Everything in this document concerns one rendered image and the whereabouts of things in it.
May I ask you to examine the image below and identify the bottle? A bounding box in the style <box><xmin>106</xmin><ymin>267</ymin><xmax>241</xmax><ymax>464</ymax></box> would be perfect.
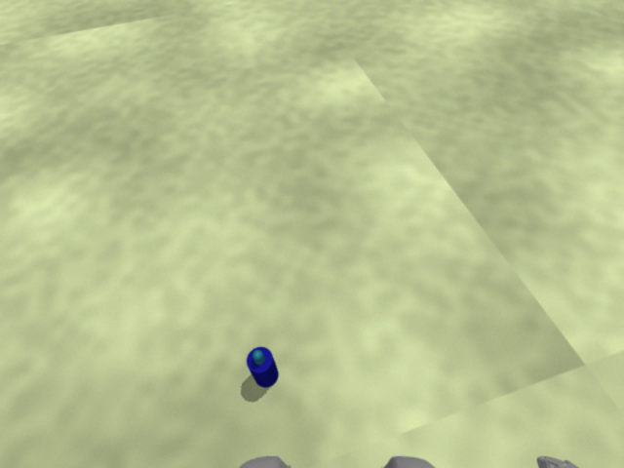
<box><xmin>247</xmin><ymin>347</ymin><xmax>278</xmax><ymax>387</ymax></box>

